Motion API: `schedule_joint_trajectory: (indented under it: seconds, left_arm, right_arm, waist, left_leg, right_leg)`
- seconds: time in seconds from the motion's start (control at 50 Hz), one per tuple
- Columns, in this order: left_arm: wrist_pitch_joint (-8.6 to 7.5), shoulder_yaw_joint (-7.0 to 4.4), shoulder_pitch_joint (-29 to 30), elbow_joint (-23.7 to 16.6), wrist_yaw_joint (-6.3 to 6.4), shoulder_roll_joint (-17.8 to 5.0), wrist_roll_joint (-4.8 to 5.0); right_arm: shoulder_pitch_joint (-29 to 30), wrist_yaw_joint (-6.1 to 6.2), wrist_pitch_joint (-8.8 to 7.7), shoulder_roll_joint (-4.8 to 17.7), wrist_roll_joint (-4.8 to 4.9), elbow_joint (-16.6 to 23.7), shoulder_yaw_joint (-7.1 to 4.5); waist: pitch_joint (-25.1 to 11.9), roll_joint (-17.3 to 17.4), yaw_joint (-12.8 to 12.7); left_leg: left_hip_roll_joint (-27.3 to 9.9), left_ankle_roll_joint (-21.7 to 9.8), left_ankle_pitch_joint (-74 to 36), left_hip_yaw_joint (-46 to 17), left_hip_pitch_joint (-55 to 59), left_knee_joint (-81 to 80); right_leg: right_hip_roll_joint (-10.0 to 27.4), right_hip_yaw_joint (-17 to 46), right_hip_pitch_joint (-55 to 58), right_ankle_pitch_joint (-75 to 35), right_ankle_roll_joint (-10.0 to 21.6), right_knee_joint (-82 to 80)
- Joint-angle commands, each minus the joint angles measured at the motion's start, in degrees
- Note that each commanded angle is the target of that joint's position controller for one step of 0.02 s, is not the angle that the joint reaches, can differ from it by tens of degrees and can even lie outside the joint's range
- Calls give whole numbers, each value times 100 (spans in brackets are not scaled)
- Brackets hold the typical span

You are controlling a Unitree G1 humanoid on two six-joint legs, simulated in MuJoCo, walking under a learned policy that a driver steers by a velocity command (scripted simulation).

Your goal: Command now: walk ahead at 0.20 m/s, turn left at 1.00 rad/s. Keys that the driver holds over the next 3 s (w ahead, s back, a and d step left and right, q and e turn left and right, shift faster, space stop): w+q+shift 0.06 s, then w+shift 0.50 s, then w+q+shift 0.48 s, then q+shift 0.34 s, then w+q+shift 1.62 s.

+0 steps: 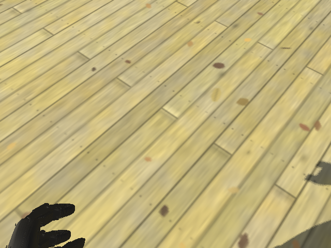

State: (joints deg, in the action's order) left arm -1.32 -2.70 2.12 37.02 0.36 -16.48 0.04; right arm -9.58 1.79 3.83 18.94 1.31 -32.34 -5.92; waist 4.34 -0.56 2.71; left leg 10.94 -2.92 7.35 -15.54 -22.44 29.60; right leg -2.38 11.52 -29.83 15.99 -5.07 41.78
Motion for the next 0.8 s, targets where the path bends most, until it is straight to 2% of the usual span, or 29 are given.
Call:
schedule_joint_trajectory:
  seconds: [0.02, 0.04, 0.06, 0.08, 0.1, 0.12, 0.14, 0.16, 0.18, 0.2, 0.22, 0.24, 0.28, 0.34, 0.4, 0.44, 0.46, 0.48, 0.5, 0.52, 0.54, 0.56, 0.58, 0.62, 0.64, 0.7, 0.74, 0.76, 0.8]
  left_arm:
    - [-27, -236, -460, -203, -27, -548, 83]
    - [-48, -290, -761, -125, -45, -564, 130]
    - [-46, -397, -1238, -31, -18, -777, 144]
    - [-42, -457, -1731, -17, 1, -1158, 19]
    - [-161, -519, -1403, -86, -57, -1516, -262]
    - [-233, -465, -918, -272, -9, -1202, -214]
    - [-235, -371, -865, -277, 40, -917, -94]
    - [-231, -316, -1014, -250, 41, -802, -12]
    - [-258, -296, -1234, -141, 24, -815, 18]
    - [-168, -270, -1662, 112, -37, -929, -336]
    - [-163, -334, -1690, 167, -91, -1072, -332]
    - [-172, -343, -1698, 184, -132, -1076, -255]
    - [-202, -329, -1827, 230, -166, -1024, -161]
    - [-221, -350, -2226, 404, -155, -1085, -113]
    - [-177, -380, -2492, 527, -155, -1199, -132]
    - [-119, -375, -2653, 649, -164, -1212, -121]
    - [-97, -350, -2640, 712, -167, -1161, -104]
    - [-131, -289, -2626, 735, -169, -999, -99]
    - [-207, -177, -2397, 573, -176, -704, -121]
    - [-335, -14, -1961, 25, -197, -144, -20]
    - [-319, -133, -1359, -22, -133, -675, -138]
    - [-322, -162, -1215, -31, -178, -747, -164]
    - [-337, -132, -1360, 34, -241, -727, -222]
    - [-236, -88, -1415, 37, -343, -650, -362]
    - [-184, -65, -1280, -50, -376, -598, -375]
    - [-143, 11, -586, -421, -414, -526, -327]
    - [-156, 97, -246, -543, -464, -418, -242]
    - [-157, 121, -120, -578, -475, -396, -207]
    - [-151, 93, -151, -548, -403, -513, -176]
  right_arm:
    - [373, -3, -46, 776, 22, 578, -217]
    - [447, -30, -58, 738, 31, 596, -187]
    - [229, -57, -87, 521, 28, 547, -108]
    - [-42, -56, -142, 4, 23, 552, 57]
    - [32, -105, -316, 170, 108, 837, 59]
    - [55, -100, -385, 587, 41, 680, -11]
    - [-87, -96, -397, 755, -56, 475, -60]
    - [-286, -99, -406, 645, -143, 308, -36]
    - [-268, -121, -447, 479, -161, 292, 17]
    - [298, -394, -376, 457, -715, 407, 108]
    - [208, -522, -340, 256, -627, 437, 144]
    - [62, -583, -324, 288, -527, 358, 157]
    - [7, -598, -327, 393, -422, 265, 153]
    - [520, -596, -376, 417, -387, 362, 244]
    - [934, -615, -443, 341, -333, 445, 349]
    - [866, -534, -492, 308, -331, 428, 378]
    - [471, -455, -553, 274, -336, 303, 377]
    - [-418, -371, -628, 421, -362, -17, 293]
    - [-1798, -300, -706, 829, -430, -360, 147]
    - [-2439, -211, -715, 1672, -474, -470, -43]
    - [-2161, -165, -742, 1321, -447, -442, 16]
    - [-1789, -179, -748, 973, -425, -464, 132]
    - [-1614, -222, -750, 759, -363, -500, 193]
    - [-1430, -218, -780, 509, -281, -567, 280]
    - [-1458, -206, -808, 444, -249, -638, 290]
    - [-1416, -173, -884, 508, -196, -803, 222]
    - [-1275, -171, -944, 627, -171, -849, 161]
    - [-1322, -176, -973, 719, -131, -912, 131]
    - [-1370, -203, -985, 867, -90, -1035, 88]
  waist:
    - [-1335, 870, -303]
    - [-1223, 887, -503]
    - [-1246, 441, -661]
    - [-1416, -607, -626]
    - [-801, -1651, -297]
    - [-478, -1344, -209]
    - [-440, -911, -212]
    - [-556, -595, -215]
    - [-370, -511, -283]
    - [-138, 266, -445]
    - [-104, -129, -333]
    - [-200, -351, -321]
    - [-303, -621, -380]
    - [-222, -950, -628]
    - [-77, -1210, -820]
    - [85, -1131, -767]
    - [65, -898, -502]
    - [-338, -450, -40]
    - [-1249, 378, 689]
    - [-1644, 2018, 842]
    - [-1051, 733, 825]
    - [-646, 346, 508]
    - [-560, 344, 283]
    - [-140, 668, -34]
    - [32, 733, -83]
    - [416, 598, -174]
    - [401, 591, -213]
    - [341, 578, -192]
    - [196, 510, -237]
  left_leg:
    - [-1088, -688, 1665, -1621, 58, -651]
    - [-975, -605, 2731, -1660, -568, -483]
    - [-655, -358, 3534, -1205, -1325, 455]
    - [-4, -124, 3451, 14, -2073, 2188]
    - [-425, -37, 2391, 237, -3020, 3093]
    - [-840, 79, 1828, 436, -3016, 3601]
    - [-943, 207, 1431, 655, -2797, 3883]
    - [-990, 289, 1264, 872, -2509, 4179]
    - [-1017, 312, 1029, 978, -2438, 4318]
    - [-728, 248, 595, 771, -2067, 4239]
    - [-643, 234, 439, 750, -1996, 4130]
    - [-621, 249, 343, 725, -1976, 4042]
    - [-641, 320, 254, 729, -1933, 3670]
    - [-934, 410, 443, 1125, -1710, 2256]
    - [-1093, 275, 1065, 1729, -654, 798]
    - [-968, 25, 1320, 1974, 148, 5]
    - [-884, -126, 951, 2045, 854, -480]
    - [-765, -228, 889, 1965, 2209, -558]
    - [-1644, -368, 2012, 810, 3875, -746]
    - [-3195, -845, 4060, -2046, 4927, -1602]
    - [-3292, -1021, 3891, -2610, 4273, -1700]
    - [-2979, -926, 3227, -1779, 3852, -1494]
    - [-2623, -877, 2780, -1244, 3325, -1598]
    - [-2196, -949, 2408, -782, 2435, -2071]
    - [-2103, -1048, 2190, -701, 2201, -2249]
    - [-1932, -1244, 1228, -439, 1651, -2578]
    - [-1735, -1117, 237, -93, 1043, -2626]
    - [-1802, -1098, -301, -89, 828, -2742]
    - [-1924, -975, -1421, -85, 998, -2547]
  right_leg:
    - [-171, -345, 1505, -334, 108, -821]
    - [-81, -404, 2231, -476, 224, -1255]
    - [541, 7, 3047, 302, 490, -1740]
    - [1849, 1645, 3560, 2188, 1005, -2387]
    - [2452, 3677, 2954, 3763, 1584, -3307]
    - [2367, 3369, 2542, 3716, 1619, -3299]
    - [2071, 2609, 2359, 3179, 1432, -3147]
    - [1756, 2048, 2248, 2822, 1247, -3062]
    - [1576, 1676, 2004, 2545, 1208, -3128]
    - [1439, 1333, 1206, 2515, 1170, -3348]
    - [1331, 1085, 1203, 2285, 1124, -3338]
    - [1266, 864, 1341, 2078, 1109, -3329]
    - [1275, 675, 1598, 1890, 1171, -3351]
    - [1419, 436, 1993, 1642, 1322, -3471]
    - [1462, 125, 1730, 1512, 1310, -3544]
    - [1599, 46, 1485, 1259, 1404, -3391]
    - [1559, -129, 1251, 772, 1416, -3004]
    - [1302, -512, 772, -470, 1346, -1976]
    - [816, -1063, -60, -835, 1194, 64]
    - [31, -1389, -2075, 1330, 969, 1985]
    - [244, -835, -2853, 906, 1026, 2753]
    - [578, -777, -2859, 388, 1036, 2828]
    - [768, -888, -2458, 125, 943, 2566]
    - [949, -970, -2015, 52, 687, 2134]
    - [948, -1015, -1987, -2, 560, 1971]
    - [888, -1081, -1828, -653, 278, 963]
    - [685, -1201, -727, -1277, 259, -11]
    - [566, -1306, -99, -1479, 315, -252]
    - [388, -1362, 681, -1583, 461, -531]
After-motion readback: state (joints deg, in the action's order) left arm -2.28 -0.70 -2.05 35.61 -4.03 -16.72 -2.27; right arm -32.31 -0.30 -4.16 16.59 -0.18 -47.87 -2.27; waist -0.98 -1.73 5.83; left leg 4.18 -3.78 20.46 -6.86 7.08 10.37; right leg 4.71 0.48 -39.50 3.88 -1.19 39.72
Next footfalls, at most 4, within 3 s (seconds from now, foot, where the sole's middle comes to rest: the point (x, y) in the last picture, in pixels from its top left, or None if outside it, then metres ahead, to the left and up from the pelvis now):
0.06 right None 0.13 -0.15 -0.77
0.50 left None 0.19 0.14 -0.77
0.88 right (144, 192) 0.65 0.07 -0.77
1.28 left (56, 156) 0.83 0.46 -0.77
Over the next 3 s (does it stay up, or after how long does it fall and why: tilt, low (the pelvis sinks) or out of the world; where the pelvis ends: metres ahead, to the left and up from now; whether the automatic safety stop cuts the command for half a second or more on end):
stays up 0.80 1.44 -0.02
